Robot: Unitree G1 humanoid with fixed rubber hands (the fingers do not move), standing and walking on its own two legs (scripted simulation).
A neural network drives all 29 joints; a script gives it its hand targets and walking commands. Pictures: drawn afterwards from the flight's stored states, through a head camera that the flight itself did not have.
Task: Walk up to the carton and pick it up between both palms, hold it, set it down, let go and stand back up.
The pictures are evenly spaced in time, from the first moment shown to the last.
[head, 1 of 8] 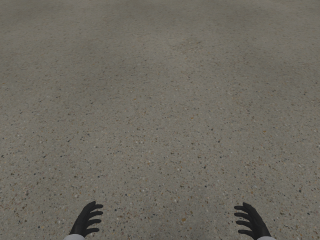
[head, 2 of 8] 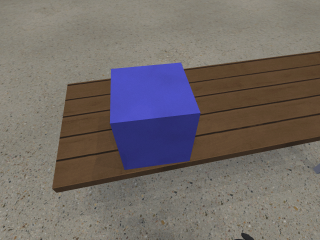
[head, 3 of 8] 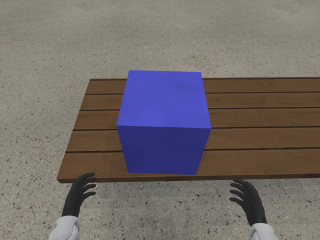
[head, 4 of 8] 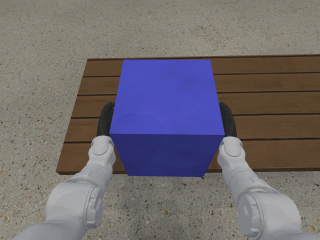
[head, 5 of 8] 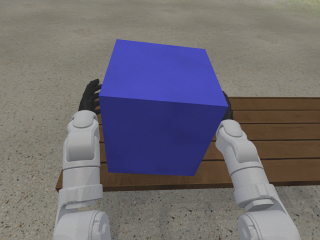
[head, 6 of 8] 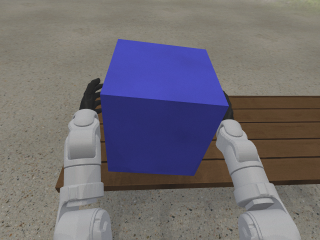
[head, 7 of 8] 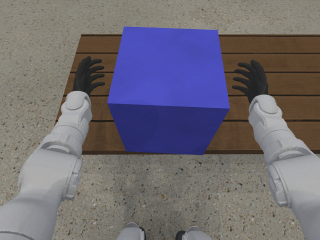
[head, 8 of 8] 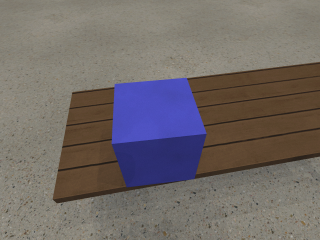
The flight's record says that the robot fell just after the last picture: no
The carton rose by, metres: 0.20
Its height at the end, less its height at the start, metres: +0.00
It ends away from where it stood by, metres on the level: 0.02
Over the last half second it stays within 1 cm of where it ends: yes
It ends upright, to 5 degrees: yes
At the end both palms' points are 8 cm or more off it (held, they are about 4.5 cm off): yes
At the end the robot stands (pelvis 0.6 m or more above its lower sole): yes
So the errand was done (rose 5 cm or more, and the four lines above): yes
